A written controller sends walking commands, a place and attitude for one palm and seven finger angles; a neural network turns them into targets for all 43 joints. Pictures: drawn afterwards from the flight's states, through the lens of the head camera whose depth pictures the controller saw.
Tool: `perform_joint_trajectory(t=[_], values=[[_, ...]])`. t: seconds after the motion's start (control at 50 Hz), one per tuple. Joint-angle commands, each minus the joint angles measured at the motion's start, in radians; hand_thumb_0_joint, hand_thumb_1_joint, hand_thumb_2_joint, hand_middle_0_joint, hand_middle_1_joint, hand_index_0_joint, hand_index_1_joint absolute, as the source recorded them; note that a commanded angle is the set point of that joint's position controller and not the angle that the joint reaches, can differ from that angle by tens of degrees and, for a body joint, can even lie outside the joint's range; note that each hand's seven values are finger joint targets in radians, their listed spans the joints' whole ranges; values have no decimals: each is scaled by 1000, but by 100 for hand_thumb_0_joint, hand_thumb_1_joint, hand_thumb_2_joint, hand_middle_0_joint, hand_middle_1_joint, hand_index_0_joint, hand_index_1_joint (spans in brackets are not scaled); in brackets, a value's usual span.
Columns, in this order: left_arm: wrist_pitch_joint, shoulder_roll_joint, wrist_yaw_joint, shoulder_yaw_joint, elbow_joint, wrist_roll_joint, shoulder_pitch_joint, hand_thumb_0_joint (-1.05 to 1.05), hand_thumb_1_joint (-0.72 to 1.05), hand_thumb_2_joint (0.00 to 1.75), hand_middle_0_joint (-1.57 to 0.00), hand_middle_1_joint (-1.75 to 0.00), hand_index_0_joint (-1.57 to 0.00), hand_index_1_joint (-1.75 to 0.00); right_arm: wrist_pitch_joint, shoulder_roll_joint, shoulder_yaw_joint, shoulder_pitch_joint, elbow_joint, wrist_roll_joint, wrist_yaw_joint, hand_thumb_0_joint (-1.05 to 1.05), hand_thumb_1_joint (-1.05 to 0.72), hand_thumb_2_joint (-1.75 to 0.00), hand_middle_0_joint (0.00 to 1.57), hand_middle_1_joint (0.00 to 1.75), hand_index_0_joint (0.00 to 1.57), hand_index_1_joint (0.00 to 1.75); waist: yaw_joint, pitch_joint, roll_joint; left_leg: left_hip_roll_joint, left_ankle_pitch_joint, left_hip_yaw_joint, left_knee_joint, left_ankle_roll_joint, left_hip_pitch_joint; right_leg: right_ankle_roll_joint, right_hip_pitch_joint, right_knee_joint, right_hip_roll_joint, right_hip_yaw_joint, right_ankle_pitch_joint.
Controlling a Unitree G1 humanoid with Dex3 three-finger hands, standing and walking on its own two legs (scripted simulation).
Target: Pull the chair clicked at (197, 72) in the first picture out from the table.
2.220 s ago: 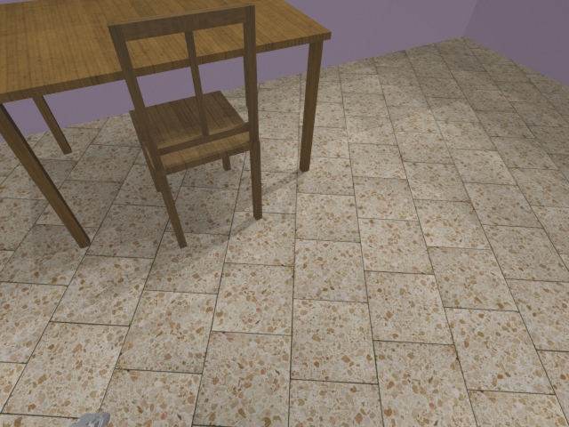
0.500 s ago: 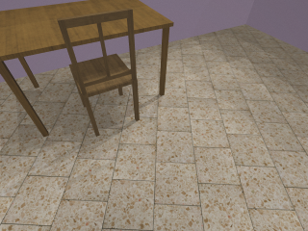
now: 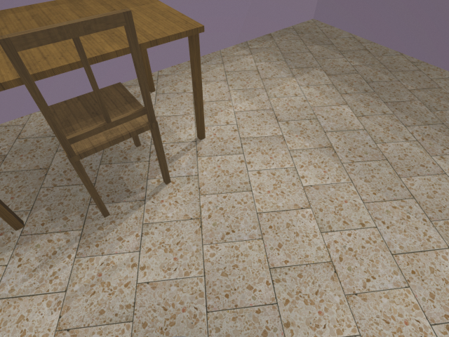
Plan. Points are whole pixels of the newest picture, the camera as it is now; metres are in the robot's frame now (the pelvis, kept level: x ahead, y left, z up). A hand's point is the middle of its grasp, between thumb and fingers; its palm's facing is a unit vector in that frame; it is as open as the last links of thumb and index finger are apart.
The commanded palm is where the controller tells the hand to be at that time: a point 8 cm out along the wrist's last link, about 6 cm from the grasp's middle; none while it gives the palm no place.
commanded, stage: walk to a spot facing it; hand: left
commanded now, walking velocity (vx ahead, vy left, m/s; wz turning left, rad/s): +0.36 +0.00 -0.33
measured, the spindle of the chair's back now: (94, 84) +0.89 +0.56 -0.06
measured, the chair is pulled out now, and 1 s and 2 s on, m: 0.00 0.00 0.00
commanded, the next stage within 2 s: turn to face it in 0.94 s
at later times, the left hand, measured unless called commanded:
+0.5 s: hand (124, 281) +0.26 +0.26 -0.17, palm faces -0.14 -0.98 -0.17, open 7.4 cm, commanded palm none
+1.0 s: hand (223, 175) +0.59 +0.06 -0.16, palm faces -0.51 -0.84 -0.17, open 7.4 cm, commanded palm none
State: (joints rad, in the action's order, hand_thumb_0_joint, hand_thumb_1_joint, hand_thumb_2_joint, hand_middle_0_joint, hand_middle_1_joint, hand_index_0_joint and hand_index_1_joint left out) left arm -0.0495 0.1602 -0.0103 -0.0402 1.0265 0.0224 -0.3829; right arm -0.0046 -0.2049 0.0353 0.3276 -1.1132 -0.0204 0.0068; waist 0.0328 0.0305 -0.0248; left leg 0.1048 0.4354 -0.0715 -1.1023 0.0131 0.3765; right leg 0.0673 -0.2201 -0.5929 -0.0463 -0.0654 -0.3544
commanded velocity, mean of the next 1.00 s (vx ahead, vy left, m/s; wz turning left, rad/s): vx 0.31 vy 0.00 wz -0.51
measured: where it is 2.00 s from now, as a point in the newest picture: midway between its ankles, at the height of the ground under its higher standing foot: (255, 281)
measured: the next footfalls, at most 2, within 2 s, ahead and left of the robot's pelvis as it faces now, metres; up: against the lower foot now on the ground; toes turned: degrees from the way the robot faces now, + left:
left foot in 0.32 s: +0.28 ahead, +0.15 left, +0.00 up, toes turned -1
right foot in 0.92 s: +0.45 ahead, -0.14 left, +0.00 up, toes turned -34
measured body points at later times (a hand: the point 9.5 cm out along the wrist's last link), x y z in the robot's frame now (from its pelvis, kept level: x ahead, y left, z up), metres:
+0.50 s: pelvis +0.20 +0.07 +0.01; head +0.22 +0.10 +0.46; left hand +0.26 +0.31 -0.15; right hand +0.23 -0.17 -0.12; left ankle +0.24 +0.15 -0.73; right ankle +0.14 -0.05 -0.62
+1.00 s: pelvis +0.39 -0.03 -0.01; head +0.42 -0.05 +0.44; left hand +0.62 +0.10 -0.15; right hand +0.21 -0.18 -0.16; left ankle +0.33 +0.14 -0.62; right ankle +0.42 -0.12 -0.73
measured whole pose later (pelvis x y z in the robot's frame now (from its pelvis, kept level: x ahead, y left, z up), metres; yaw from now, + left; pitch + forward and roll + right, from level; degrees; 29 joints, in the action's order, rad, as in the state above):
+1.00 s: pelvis +0.39 -0.03 -0.01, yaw -30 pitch -1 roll -1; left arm -0.03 0.19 -0.03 -0.06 0.91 0.01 -0.10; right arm 0.01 -0.14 0.04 0.42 -1.07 -0.01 -0.01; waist -0.05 0.11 0.00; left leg 0.17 0.45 -0.13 -1.29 0.05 0.32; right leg 0.11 -0.40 -0.66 -0.05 -0.13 -0.24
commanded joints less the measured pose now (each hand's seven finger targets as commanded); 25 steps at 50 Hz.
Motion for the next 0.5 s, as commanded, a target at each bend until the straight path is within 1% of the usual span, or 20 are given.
perform_joint_trajectory(t=[0.0,0.02,0.08,0.12,0.16,0.2,0.22,0.24,0.26,0.28,0.3,0.32,0.34,0.36,0.38,0.4,0.42,0.44,0.46,0.48], values=[[-23,156,29,-30,-5,3,-104,0,90,90,-20,-30,-20,-30,48,-53,28,-160,156,-4,4,0,-90,-90,20,30,20,30,-6,78,78,36,-127,28,-10,24,289,150,76,396,307,397,174],[-27,155,28,-30,0,3,-105,0,90,90,-20,-30,-20,-30,42,-43,30,-154,161,-2,7,0,-90,-90,20,30,20,30,-14,74,94,32,-154,19,22,29,279,144,66,402,291,361,191],[-33,156,29,-33,11,3,-109,0,90,90,-20,-30,-20,-30,42,-27,33,-179,181,1,18,0,-90,-90,20,30,20,30,-16,70,118,23,-223,5,122,34,290,131,96,409,257,302,224],[-33,148,32,-32,19,3,-121,0,90,90,-20,-30,-20,-30,47,-20,31,-233,209,2,22,0,-90,-90,20,30,20,30,-1,84,126,12,-242,-6,211,31,274,119,110,398,247,289,280],[-30,157,34,-36,24,5,-115,0,90,90,-20,-30,-20,-30,55,-15,30,-261,226,6,24,0,-90,-90,20,30,20,30,6,77,131,4,-243,-10,306,20,203,105,107,376,250,276,305],[-24,170,33,-43,18,6,-94,0,90,90,-20,-30,-20,-30,61,-18,31,-262,236,10,25,0,-90,-90,20,30,20,30,1,92,164,-21,-226,-24,383,6,104,91,72,357,244,267,322],[-24,171,33,-46,16,5,-83,0,90,90,-20,-30,-20,-30,65,-27,34,-238,228,8,20,0,-90,-90,20,30,20,30,-14,88,143,-32,-226,-28,433,0,27,86,52,321,241,270,353],[-23,175,32,-49,13,1,-68,0,90,90,-20,-30,-20,-30,69,-41,38,-165,207,5,12,0,-90,-90,20,30,20,30,-52,56,121,-64,-244,-51,503,-6,-92,72,37,238,212,246,423],[-20,165,30,-52,10,0,-56,0,90,90,-20,-30,-20,-30,75,-73,47,-30,166,1,-1,0,-90,-90,20,30,20,30,-103,-7,73,-63,-246,-34,557,-17,-277,50,-15,63,166,214,465],[-18,117,22,-51,-4,-9,-81,0,90,90,-20,-30,-20,-30,80,-164,68,121,129,-13,-16,0,-90,-90,20,30,20,30,-154,-119,-81,95,-164,152,612,-61,-512,16,-159,-193,94,162,318],[-16,67,10,-45,-31,-17,-107,0,90,90,-20,-30,-20,-30,82,-265,85,228,109,-19,-20,0,-90,-90,20,30,20,30,-156,-199,-343,375,-93,541,796,-148,-609,-29,-347,-554,-31,45,-201],[-18,92,14,-46,-47,-7,-57,0,90,90,-20,-30,-20,-30,73,-235,72,178,116,-9,-23,0,-90,-90,20,30,20,30,-143,-172,-250,412,68,604,882,-184,-501,-13,-395,-706,15,118,-197],[-13,87,9,-47,-51,-4,12,0,90,90,-20,-30,-20,-30,75,-177,60,84,134,-5,-25,0,-90,-90,20,30,20,30,-116,-64,-193,386,139,534,914,-179,-359,-10,-443,-781,71,116,-102],[-6,86,-3,-46,-54,1,38,0,90,90,-20,-30,-20,-30,82,-119,46,15,152,-4,-25,0,-90,-90,20,30,20,30,-80,17,-126,348,106,437,922,-169,-258,-17,-456,-778,120,106,-29],[6,71,-12,-50,-47,10,43,0,90,90,-20,-30,-20,-30,89,-73,34,-11,149,-8,-25,0,-90,-90,20,30,20,30,-53,64,-92,305,28,327,930,-139,-166,-23,-415,-750,142,104,24],[21,53,-16,-48,-38,12,12,0,90,90,-20,-30,-20,-30,97,-52,28,-26,145,-7,-28,0,-90,-90,20,30,20,30,-23,57,-87,276,-67,223,924,-123,-141,-31,-390,-720,149,96,60],[34,40,-19,-48,-34,14,-2,0,90,90,-20,-30,-20,-30,103,-44,26,-26,139,-4,-29,0,-90,-90,20,30,20,30,-9,42,-95,247,-147,129,918,-114,-126,-40,-366,-692,154,86,90],[44,39,-20,-49,-40,13,-5,0,90,90,-20,-30,-20,-30,107,-43,27,-24,137,-1,-30,0,-90,-90,20,30,20,30,-2,39,-107,237,-187,74,924,-117,-121,-49,-371,-675,159,80,116],[48,41,-21,-50,-45,13,12,0,90,90,-20,-30,-20,-30,112,-39,25,-5,128,1,-32,0,-90,-90,20,30,20,30,-2,31,-77,230,-238,62,927,-117,-144,-54,-385,-663,160,79,147],[55,35,-23,-55,-55,17,21,0,90,90,-20,-30,-20,-30,115,-33,33,8,131,-2,-32,0,-90,-90,20,30,20,30,2,37,-64,231,-259,21,937,-121,-158,-63,-420,-654,165,78,179]])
